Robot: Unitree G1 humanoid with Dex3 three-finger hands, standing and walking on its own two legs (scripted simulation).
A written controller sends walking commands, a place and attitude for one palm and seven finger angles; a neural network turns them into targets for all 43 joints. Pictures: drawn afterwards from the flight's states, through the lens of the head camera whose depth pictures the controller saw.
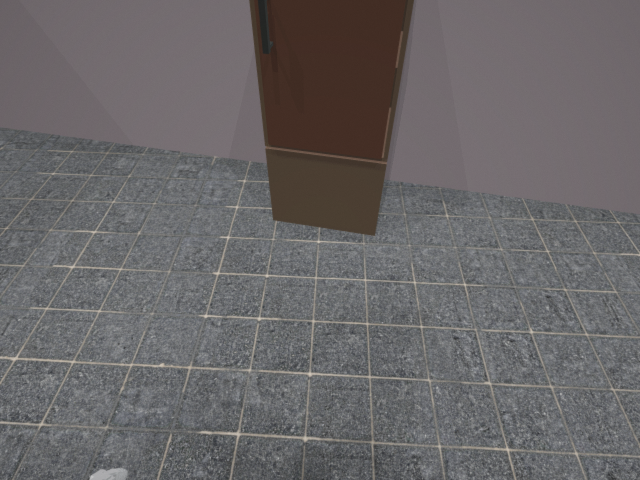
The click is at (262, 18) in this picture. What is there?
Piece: cupboard door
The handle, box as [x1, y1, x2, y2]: [258, 0, 272, 53]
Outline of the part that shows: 258,0 263,53 268,53 270,51 269,49 272,45 272,42 269,40 266,0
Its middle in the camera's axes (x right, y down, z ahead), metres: -0.16 -0.62 +1.12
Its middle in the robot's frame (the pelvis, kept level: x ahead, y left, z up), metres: +1.26 +0.22 +0.09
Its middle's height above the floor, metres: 0.86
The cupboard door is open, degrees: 0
